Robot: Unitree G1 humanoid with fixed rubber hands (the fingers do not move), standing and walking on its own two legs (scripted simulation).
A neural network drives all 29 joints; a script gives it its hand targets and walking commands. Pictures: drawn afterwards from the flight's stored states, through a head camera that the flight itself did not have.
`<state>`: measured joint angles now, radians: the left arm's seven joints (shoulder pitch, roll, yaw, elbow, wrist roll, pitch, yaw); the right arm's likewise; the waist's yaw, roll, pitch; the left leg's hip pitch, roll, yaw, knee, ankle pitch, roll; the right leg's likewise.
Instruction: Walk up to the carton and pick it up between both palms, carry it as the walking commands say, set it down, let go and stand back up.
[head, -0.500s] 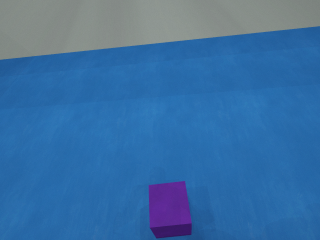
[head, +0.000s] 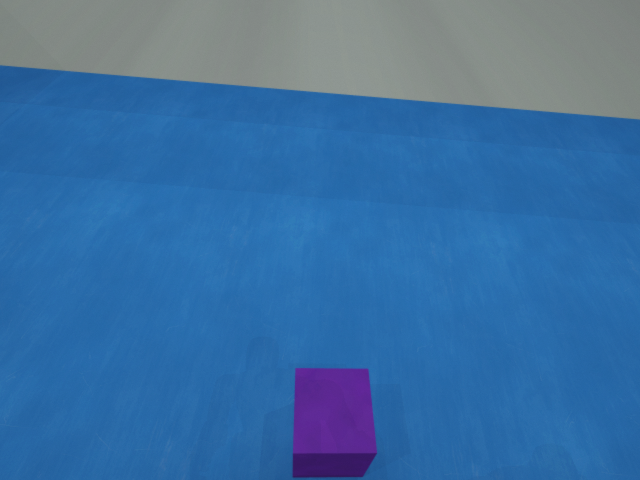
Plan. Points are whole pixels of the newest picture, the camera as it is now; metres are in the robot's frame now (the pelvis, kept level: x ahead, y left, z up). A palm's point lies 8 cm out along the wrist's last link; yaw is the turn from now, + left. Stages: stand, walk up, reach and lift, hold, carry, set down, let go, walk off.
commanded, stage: walk up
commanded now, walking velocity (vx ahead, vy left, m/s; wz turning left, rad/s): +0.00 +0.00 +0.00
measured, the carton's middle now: (329, 423) +0.42 -0.04 -0.65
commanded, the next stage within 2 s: none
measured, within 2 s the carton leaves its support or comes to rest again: neither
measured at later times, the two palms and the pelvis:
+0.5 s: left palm out of the picture +0.00 +0.22 -0.14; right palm out of the picture +0.01 -0.25 -0.14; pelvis +0.00 -0.02 +0.00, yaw +1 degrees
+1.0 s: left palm out of the picture -0.02 +0.21 -0.15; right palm out of the picture +0.02 -0.27 -0.15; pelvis -0.01 -0.04 -0.01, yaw +1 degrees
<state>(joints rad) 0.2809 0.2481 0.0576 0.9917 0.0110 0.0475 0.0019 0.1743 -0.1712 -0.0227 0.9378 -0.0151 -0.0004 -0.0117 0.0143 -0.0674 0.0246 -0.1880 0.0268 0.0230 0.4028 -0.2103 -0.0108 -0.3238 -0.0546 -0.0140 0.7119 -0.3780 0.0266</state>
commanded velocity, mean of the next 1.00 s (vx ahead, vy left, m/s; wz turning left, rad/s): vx -0.01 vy -0.04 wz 0.02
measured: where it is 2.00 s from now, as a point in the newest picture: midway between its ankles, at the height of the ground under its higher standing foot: outside the picture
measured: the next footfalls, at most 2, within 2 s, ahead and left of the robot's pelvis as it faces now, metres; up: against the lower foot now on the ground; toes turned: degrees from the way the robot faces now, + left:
right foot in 0.08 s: +0.03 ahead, -0.12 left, +0.00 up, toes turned -4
left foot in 1.98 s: -0.01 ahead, +0.04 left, +0.00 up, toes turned +7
